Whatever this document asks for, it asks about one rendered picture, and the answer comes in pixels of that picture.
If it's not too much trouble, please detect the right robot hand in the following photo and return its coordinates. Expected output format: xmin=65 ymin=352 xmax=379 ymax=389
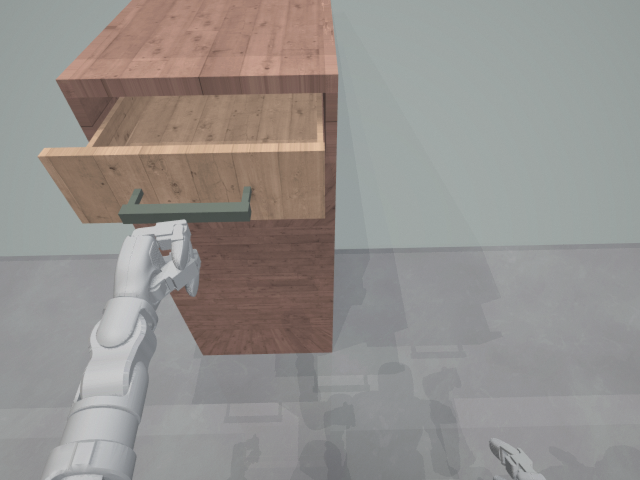
xmin=489 ymin=438 xmax=546 ymax=480

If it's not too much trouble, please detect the robot left forearm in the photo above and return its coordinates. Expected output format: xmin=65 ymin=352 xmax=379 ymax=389
xmin=40 ymin=296 xmax=158 ymax=480

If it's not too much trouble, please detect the handle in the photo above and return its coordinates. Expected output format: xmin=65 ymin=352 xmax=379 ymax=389
xmin=118 ymin=186 xmax=252 ymax=224

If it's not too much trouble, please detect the cabinet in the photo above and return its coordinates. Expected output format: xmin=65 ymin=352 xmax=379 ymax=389
xmin=56 ymin=0 xmax=338 ymax=355

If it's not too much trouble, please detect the drawer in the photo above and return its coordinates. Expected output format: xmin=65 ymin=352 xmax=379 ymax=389
xmin=37 ymin=93 xmax=325 ymax=224

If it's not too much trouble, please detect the left robot hand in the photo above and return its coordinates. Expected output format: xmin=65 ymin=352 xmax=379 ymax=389
xmin=113 ymin=219 xmax=201 ymax=311

